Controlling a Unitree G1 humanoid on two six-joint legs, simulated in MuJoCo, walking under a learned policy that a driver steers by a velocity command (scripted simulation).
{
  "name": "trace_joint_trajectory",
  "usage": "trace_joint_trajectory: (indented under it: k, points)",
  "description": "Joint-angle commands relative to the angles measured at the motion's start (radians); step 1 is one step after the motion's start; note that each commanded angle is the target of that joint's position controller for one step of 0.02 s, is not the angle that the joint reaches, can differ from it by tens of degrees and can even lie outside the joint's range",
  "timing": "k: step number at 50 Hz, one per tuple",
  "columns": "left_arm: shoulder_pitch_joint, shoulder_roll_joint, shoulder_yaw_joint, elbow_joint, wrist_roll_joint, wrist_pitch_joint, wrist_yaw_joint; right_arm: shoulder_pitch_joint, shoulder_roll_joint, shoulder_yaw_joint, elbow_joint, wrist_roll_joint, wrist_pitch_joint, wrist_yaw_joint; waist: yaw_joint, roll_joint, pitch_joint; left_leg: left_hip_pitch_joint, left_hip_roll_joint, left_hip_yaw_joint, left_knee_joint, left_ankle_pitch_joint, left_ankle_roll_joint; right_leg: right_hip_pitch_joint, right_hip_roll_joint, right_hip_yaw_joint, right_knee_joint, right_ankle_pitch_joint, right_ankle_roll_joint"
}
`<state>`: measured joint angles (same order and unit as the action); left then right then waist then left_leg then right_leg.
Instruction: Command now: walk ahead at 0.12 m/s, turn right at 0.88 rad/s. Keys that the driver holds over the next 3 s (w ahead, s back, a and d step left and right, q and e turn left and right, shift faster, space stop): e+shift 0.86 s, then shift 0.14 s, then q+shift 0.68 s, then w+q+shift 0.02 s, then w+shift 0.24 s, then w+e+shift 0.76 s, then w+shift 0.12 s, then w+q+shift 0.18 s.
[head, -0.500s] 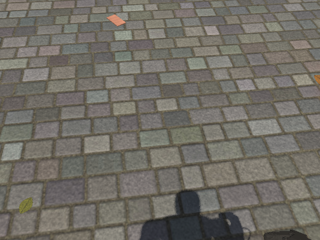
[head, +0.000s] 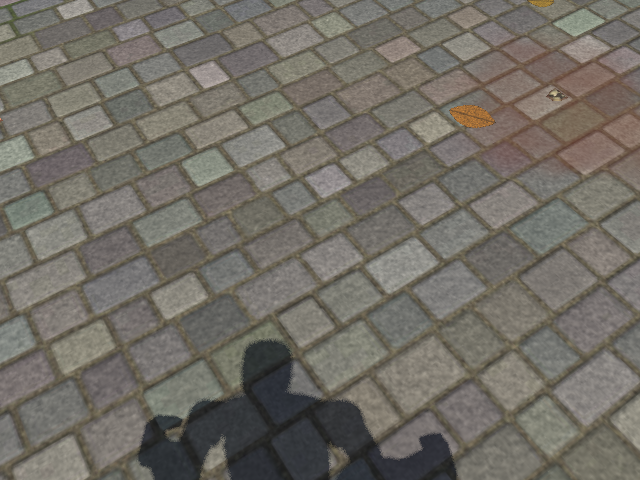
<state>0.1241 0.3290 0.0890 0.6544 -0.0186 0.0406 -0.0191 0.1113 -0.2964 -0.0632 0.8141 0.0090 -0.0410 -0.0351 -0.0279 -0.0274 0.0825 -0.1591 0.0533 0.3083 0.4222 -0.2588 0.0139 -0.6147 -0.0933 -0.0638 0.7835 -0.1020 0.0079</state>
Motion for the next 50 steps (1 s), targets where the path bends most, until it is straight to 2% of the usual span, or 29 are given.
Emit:
trace_joint_trajectory:
  k: [1, 3, 4, 5, 6, 7, 8, 9, 10, 11, 13, 15, 21, 23, 24, 25, 26, 27, 28, 29, 32, 35, 41, 45, 46, 47, 48, 49, 50]
  points:
    - [0.068, 0.081, 0.031, -0.060, 0.000, 0.015, -0.025, -0.110, -0.162, -0.043, -0.079, 0.023, 0.005, 0.005, 0.066, 0.099, -0.127, 0.046, 0.289, -0.088, -0.032, 0.515, 0.133, 0.163, 0.007, -0.028, -0.062, -0.045, -0.050]
    - [0.127, 0.098, 0.050, -0.058, 0.000, 0.013, -0.021, -0.109, -0.159, -0.049, -0.075, 0.039, 0.022, 0.009, 0.102, 0.082, -0.141, 0.060, 0.267, -0.048, 0.135, 0.589, 0.079, 0.258, 0.063, -0.074, -0.169, -0.050, -0.097]
    - [0.229, 0.139, 0.073, -0.031, 0.006, 0.005, -0.006, -0.068, -0.137, -0.048, -0.064, 0.037, 0.031, 0.014, 0.139, 0.009, -0.164, -0.007, 0.213, -0.036, 0.330, 0.531, 0.035, 0.399, 0.099, -0.037, -0.258, 0.075, -0.142]
    - [0.240, 0.268, 0.104, -0.044, 0.009, -0.005, 0.017, -0.036, -0.107, -0.041, -0.089, -0.001, 0.033, 0.018, 0.104, -0.269, -0.130, -0.251, 0.075, -0.021, 0.635, -0.016, -0.050, 0.522, -0.067, 0.288, -0.318, 0.681, -0.238]
    - [0.194, 0.305, 0.096, -0.088, 0.052, -0.021, 0.011, -0.034, -0.092, -0.031, -0.139, -0.029, 0.029, 0.020, 0.046, -0.338, -0.290, -0.532, -0.108, -0.218, 0.909, -0.447, -0.098, 0.704, -0.224, 0.720, -0.386, 0.507, -0.451]
    - [0.173, 0.260, 0.085, -0.110, 0.041, -0.045, -0.008, -0.065, -0.130, -0.037, -0.129, -0.017, 0.021, 0.027, 0.085, -0.147, -0.370, -0.563, -0.081, -0.397, 0.949, -0.411, -0.075, 0.714, -0.247, 0.728, -0.447, 0.328, -0.430]
    - [0.146, 0.235, 0.077, -0.112, 0.024, -0.060, -0.006, -0.112, -0.118, -0.036, -0.143, 0.002, 0.013, 0.027, 0.071, -0.082, -0.309, -0.580, -0.067, -0.417, 0.916, -0.329, -0.048, 0.656, -0.215, 0.657, -0.455, 0.226, -0.379]
    - [0.105, 0.199, 0.069, -0.112, 0.000, -0.059, 0.004, -0.118, -0.104, -0.035, -0.126, -0.010, 0.011, 0.018, 0.042, 0.005, -0.242, -0.574, -0.040, -0.427, 0.839, -0.261, -0.043, 0.574, -0.162, 0.577, -0.454, 0.158, -0.318]
    - [0.051, 0.170, 0.060, -0.126, -0.009, -0.049, 0.021, -0.116, -0.119, -0.039, -0.123, -0.023, 0.014, 0.009, 0.017, 0.002, -0.217, -0.532, -0.027, -0.436, 0.748, -0.203, -0.042, 0.489, -0.132, 0.524, -0.450, 0.137, -0.284]
    - [0.025, 0.154, 0.055, -0.143, -0.002, -0.039, 0.036, -0.117, -0.118, -0.041, -0.120, -0.022, 0.019, 0.010, 0.002, -0.019, -0.216, -0.463, -0.032, -0.430, 0.679, -0.172, -0.045, 0.425, -0.092, 0.485, -0.452, 0.131, -0.261]
    - [0.031, 0.160, 0.062, -0.156, 0.011, -0.025, 0.054, -0.111, -0.078, -0.032, -0.111, -0.012, 0.022, 0.015, 0.004, -0.028, -0.238, -0.400, -0.079, -0.415, 0.538, -0.135, -0.064, 0.406, -0.050, 0.459, -0.437, 0.177, -0.246]
    - [0.048, 0.173, 0.071, -0.159, 0.005, -0.017, 0.065, -0.113, -0.051, -0.021, -0.105, -0.005, 0.022, 0.018, 0.016, -0.039, -0.263, -0.356, -0.104, -0.428, 0.425, -0.099, -0.080, 0.408, -0.037, 0.474, -0.422, 0.155, -0.238]
    - [0.026, 0.159, 0.072, -0.183, 0.002, 0.007, 0.061, -0.086, -0.082, -0.035, -0.100, 0.003, 0.021, 0.032, 0.038, -0.147, -0.229, -0.231, -0.130, -0.439, 0.204, -0.039, -0.067, 0.339, 0.001, 0.583, -0.409, -0.059, -0.185]
    - [-0.007, 0.147, 0.068, -0.194, -0.007, 0.013, 0.059, -0.014, -0.098, -0.049, -0.081, 0.003, 0.013, 0.036, 0.002, -0.153, -0.218, -0.100, -0.110, -0.425, 0.016, 0.056, -0.043, 0.281, 0.042, 0.590, -0.359, -0.103, -0.147]
    - [0.013, 0.110, 0.056, -0.197, -0.008, 0.016, 0.057, 0.028, -0.144, -0.065, -0.072, -0.006, 0.015, 0.032, 0.002, -0.084, -0.231, 0.020, 0.009, -0.497, -0.075, 0.080, 0.000, 0.193, 0.101, 0.538, -0.261, -0.257, -0.105]
    - [0.053, 0.051, 0.039, -0.209, -0.009, 0.016, 0.053, 0.009, -0.226, -0.079, -0.083, -0.028, 0.028, 0.023, 0.056, 0.198, -0.213, 0.099, 0.234, -0.757, -0.147, 0.077, 0.122, 0.000, 0.255, 0.320, -0.027, -0.496, -0.051]
    - [0.083, 0.122, 0.057, -0.215, 0.001, -0.002, 0.042, -0.035, -0.201, -0.074, -0.106, -0.064, 0.023, 0.022, 0.083, 0.324, -0.180, 0.015, 0.351, -0.917, -0.195, 0.100, 0.229, -0.073, 0.210, 0.260, 0.219, -0.492, -0.006]
    - [0.096, 0.190, 0.075, -0.184, 0.002, -0.005, 0.035, -0.106, -0.135, -0.058, -0.146, -0.057, 0.020, 0.011, 0.093, 0.246, -0.154, -0.018, 0.321, -0.809, -0.179, 0.094, 0.221, -0.064, 0.149, 0.238, 0.336, -0.413, 0.016]
    - [0.107, 0.198, 0.080, -0.156, 0.001, 0.001, 0.034, -0.148, -0.095, -0.049, -0.160, -0.039, 0.024, 0.000, 0.095, 0.180, -0.130, -0.049, 0.241, -0.678, -0.157, 0.071, 0.174, -0.047, 0.131, 0.215, 0.385, -0.341, 0.031]
    - [0.118, 0.174, 0.075, -0.142, 0.006, 0.010, 0.037, -0.156, -0.090, -0.046, -0.167, -0.025, 0.029, -0.011, 0.091, 0.142, -0.125, -0.036, 0.196, -0.604, -0.140, 0.081, 0.148, -0.061, 0.122, 0.195, 0.454, -0.288, 0.043]
    - [0.060, 0.107, 0.044, -0.173, -0.011, 0.015, 0.027, -0.082, -0.111, -0.044, -0.157, -0.027, 0.038, -0.028, 0.038, 0.129, -0.099, 0.006, 0.177, -0.458, -0.147, 0.210, 0.172, -0.109, 0.070, 0.110, 0.453, -0.224, 0.071]
    - [-0.015, 0.087, 0.030, -0.208, -0.011, 0.013, 0.025, 0.006, -0.146, -0.056, -0.144, -0.035, 0.046, -0.024, -0.022, 0.163, -0.134, 0.132, 0.225, -0.413, -0.141, 0.284, 0.205, -0.127, 0.021, 0.088, 0.324, -0.236, 0.096]
    - [-0.005, 0.079, 0.029, -0.199, -0.007, 0.027, 0.007, -0.020, -0.202, -0.083, -0.149, -0.015, 0.047, 0.013, -0.007, 0.201, -0.162, 0.077, 0.265, -0.245, -0.112, 0.342, 0.170, 0.119, 0.014, -0.003, 0.042, -0.245, 0.057]
    - [0.069, 0.084, 0.050, -0.168, -0.004, 0.049, 0.001, -0.010, -0.179, -0.085, -0.127, 0.029, 0.036, 0.035, 0.054, 0.174, -0.187, 0.037, 0.261, -0.167, 0.062, 0.335, 0.075, 0.361, 0.074, -0.034, -0.291, -0.129, -0.033]
    - [0.145, 0.136, 0.071, -0.140, 0.000, 0.045, 0.014, 0.046, -0.130, -0.071, -0.103, 0.023, 0.034, 0.042, 0.076, 0.047, -0.207, -0.102, 0.195, -0.107, 0.231, 0.234, 0.005, 0.558, 0.060, 0.051, -0.394, 0.084, -0.081]
    - [0.200, 0.280, 0.099, -0.148, 0.006, 0.032, 0.031, 0.032, -0.068, -0.046, -0.157, -0.033, 0.030, 0.050, 0.055, -0.300, -0.211, -0.479, 0.062, -0.053, 0.584, -0.368, -0.091, 0.782, -0.228, 0.444, -0.351, 0.618, -0.200]
    - [0.157, 0.269, 0.085, -0.178, 0.045, 0.000, 0.025, -0.034, -0.088, -0.050, -0.184, -0.036, 0.027, 0.036, 0.092, -0.271, -0.316, -0.574, 0.003, -0.257, 0.785, -0.454, -0.116, 0.691, -0.344, 0.564, -0.358, 0.648, -0.381]
    - [0.145, 0.208, 0.066, -0.165, 0.049, -0.021, 0.016, -0.092, -0.133, -0.059, -0.187, -0.008, 0.034, 0.027, 0.119, -0.162, -0.303, -0.573, 0.022, -0.309, 0.844, -0.378, -0.099, 0.658, -0.285, 0.455, -0.383, 0.543, -0.359]
    - [0.103, 0.176, 0.053, -0.144, 0.035, -0.033, 0.021, -0.089, -0.124, -0.057, -0.184, 0.003, 0.037, 0.018, 0.084, -0.143, -0.240, -0.579, 0.032, -0.320, 0.810, -0.290, -0.077, 0.606, -0.223, 0.375, -0.388, 0.439, -0.295]
